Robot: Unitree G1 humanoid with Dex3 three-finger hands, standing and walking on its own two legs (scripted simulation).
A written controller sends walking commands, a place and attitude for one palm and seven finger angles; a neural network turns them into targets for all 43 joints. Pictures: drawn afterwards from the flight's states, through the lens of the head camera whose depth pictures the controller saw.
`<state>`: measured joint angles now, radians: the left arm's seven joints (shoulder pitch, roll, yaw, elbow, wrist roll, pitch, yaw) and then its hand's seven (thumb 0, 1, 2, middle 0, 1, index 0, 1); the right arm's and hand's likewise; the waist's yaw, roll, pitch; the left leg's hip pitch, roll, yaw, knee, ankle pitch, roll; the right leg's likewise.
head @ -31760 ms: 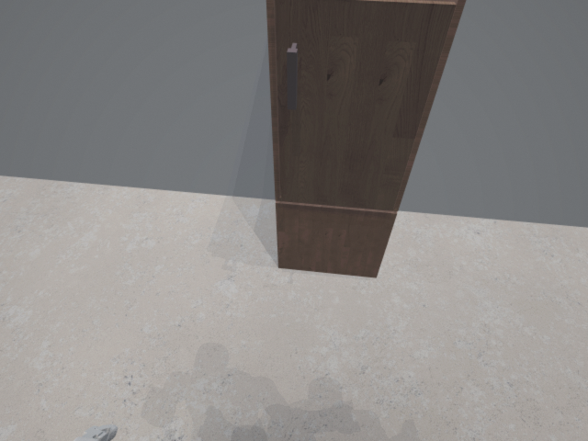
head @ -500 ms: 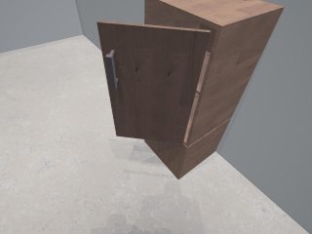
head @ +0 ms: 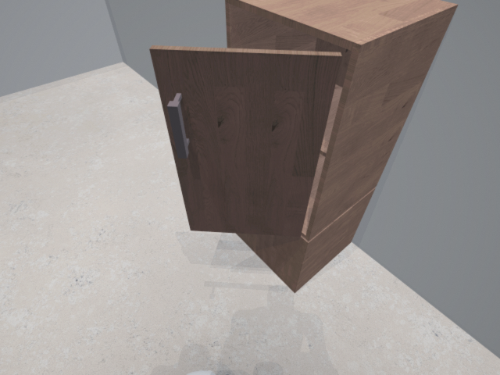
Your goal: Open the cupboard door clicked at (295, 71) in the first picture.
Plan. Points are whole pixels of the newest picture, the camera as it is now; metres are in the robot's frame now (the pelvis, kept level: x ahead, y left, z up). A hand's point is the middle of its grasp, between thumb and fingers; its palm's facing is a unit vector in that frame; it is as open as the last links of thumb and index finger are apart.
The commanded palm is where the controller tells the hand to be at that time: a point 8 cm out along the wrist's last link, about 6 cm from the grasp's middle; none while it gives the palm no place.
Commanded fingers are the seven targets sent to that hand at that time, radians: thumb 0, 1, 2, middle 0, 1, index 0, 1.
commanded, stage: shuffle to correct the standing spot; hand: left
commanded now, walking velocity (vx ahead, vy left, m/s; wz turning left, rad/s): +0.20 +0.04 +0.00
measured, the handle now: (180, 126) +0.59 +0.20 +0.08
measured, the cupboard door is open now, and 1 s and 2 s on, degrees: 46 46 46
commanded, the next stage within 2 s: come to a stop and stand still in 0.02 s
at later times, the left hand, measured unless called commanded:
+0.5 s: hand (135, 369) +0.17 +0.23 -0.17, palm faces -0.02 -0.97 -0.23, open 7.4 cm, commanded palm none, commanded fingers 0.00 0.90 0.90 -0.20 -0.30 -0.20 -0.30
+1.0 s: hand out of the picture +0.06 +0.24 -0.18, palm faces +0.00 -0.98 -0.22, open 7.3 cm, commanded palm none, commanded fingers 0.00 0.90 0.90 -0.20 -0.30 -0.20 -0.30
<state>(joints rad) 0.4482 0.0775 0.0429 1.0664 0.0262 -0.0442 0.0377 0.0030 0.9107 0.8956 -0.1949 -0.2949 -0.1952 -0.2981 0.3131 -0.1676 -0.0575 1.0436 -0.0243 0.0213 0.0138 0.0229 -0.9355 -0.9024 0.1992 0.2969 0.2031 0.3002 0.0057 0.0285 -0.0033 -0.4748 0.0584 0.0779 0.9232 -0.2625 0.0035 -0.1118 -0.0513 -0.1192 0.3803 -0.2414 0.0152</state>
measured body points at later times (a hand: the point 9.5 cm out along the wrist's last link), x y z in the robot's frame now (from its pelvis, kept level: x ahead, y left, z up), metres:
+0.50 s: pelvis +0.06 +0.04 -0.01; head +0.10 +0.04 +0.44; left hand +0.17 +0.28 -0.15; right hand +0.05 -0.17 -0.16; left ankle +0.10 +0.16 -0.74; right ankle +0.08 -0.08 -0.73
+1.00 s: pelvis +0.05 +0.05 -0.01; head +0.04 +0.06 +0.44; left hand +0.06 +0.29 -0.16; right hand +0.07 -0.18 -0.16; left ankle +0.05 +0.14 -0.74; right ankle +0.08 -0.08 -0.74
